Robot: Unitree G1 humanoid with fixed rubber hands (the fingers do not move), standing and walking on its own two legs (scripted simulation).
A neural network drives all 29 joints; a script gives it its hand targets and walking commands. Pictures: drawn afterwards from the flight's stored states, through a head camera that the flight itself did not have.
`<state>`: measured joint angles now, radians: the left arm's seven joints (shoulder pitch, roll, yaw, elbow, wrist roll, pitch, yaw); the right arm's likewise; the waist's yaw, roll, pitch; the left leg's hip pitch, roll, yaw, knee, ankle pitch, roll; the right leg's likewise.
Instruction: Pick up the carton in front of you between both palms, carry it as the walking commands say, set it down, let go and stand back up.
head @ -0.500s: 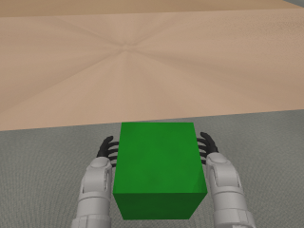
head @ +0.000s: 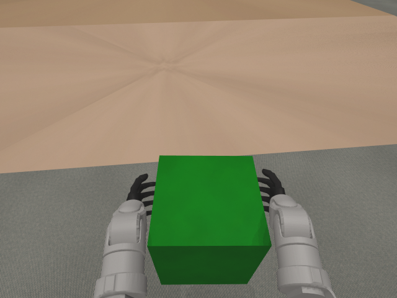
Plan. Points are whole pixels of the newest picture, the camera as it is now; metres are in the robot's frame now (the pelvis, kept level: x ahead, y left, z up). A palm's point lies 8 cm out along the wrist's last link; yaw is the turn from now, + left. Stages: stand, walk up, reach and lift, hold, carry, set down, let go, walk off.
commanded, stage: hold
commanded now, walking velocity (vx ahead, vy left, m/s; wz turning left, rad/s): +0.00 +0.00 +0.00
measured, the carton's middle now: (205, 222) +0.30 +0.00 -0.03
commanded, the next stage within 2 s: carry in 0.78 s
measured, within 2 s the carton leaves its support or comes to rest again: neither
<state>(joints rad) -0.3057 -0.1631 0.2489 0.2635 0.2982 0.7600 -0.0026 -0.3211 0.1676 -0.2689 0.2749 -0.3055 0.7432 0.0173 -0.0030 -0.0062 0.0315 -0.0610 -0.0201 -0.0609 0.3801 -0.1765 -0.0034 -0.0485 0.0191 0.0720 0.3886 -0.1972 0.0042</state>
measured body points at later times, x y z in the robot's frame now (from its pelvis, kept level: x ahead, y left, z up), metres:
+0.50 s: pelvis +0.01 +0.00 +0.00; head -0.04 +0.00 +0.45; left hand +0.31 +0.15 +0.04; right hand +0.31 -0.15 +0.05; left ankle +0.03 +0.12 -0.74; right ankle +0.02 -0.12 -0.74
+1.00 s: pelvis +0.03 -0.02 +0.00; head +0.00 -0.03 +0.44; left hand +0.33 +0.13 +0.06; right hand +0.33 -0.18 +0.06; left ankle +0.03 +0.12 -0.74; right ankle +0.02 -0.12 -0.74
